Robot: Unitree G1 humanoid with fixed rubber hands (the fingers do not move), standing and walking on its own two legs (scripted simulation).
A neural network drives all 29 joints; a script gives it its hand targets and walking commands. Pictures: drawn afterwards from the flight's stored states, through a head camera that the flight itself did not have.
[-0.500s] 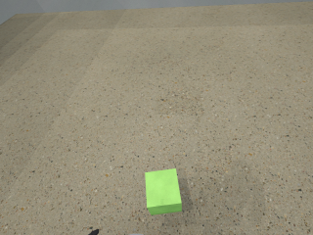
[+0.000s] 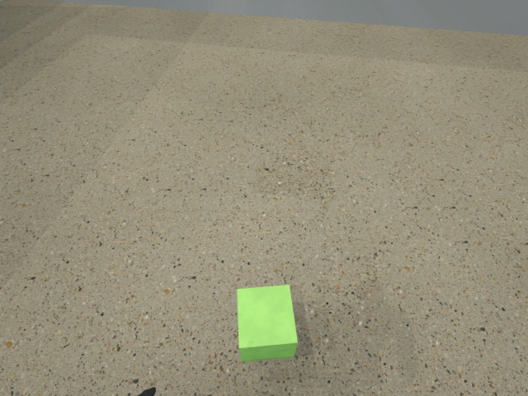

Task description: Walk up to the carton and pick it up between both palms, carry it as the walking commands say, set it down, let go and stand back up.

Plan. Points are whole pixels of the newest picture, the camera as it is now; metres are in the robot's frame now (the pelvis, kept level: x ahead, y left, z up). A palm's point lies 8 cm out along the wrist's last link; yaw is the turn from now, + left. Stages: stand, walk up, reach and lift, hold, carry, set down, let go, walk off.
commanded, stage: walk up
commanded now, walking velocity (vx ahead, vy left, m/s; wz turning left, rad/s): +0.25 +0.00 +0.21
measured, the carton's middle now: (265, 323) +0.44 +0.02 -0.68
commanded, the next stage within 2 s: none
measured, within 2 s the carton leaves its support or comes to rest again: neither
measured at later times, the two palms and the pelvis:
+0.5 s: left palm out of the picture +0.08 +0.32 -0.15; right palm (389, 371) +0.17 -0.18 -0.12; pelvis +0.07 +0.06 -0.01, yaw +4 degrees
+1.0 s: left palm out of the picture +0.05 +0.23 -0.11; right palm out of the picture +0.13 -0.26 -0.14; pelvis +0.04 -0.03 +0.00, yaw +5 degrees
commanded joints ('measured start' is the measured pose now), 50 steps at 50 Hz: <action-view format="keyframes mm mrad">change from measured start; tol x32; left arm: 1 8 146 85 -63 8 -9 -25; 50 88 122 50 -7 -25 -37 13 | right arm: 1 20 -155 -44 -81 -5 41 18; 50 -32 -92 -43 -84 6 66 -10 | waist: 1 32 127 120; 16 5 -247 -7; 20 -46 252 -59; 36 -12 329 20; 42 69 -303 10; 50 16 -68 -97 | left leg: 1 -382 157 -329 -265 -497 122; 8 -504 78 3 462 -71 16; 18 -61 -40 121 -121 342 -5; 21 3 448 -563 -219 806 137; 25 -27 323 -379 -139 914 153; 33 -302 258 -375 -299 -31 131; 39 -344 252 -310 -225 5 108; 43 -529 -5 -5 502 -108 6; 50 -383 14 14 512 16 -34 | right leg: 1 35 -112 153 -78 -400 19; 12 222 -341 159 -360 31 -73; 15 166 -257 -36 -150 793 -46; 20 -189 -1 -27 333 -297 44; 26 -217 -37 231 642 -217 99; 40 201 -95 212 -114 -5 34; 43 -135 -378 451 -488 -521 -9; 50 226 -242 144 -168 705 23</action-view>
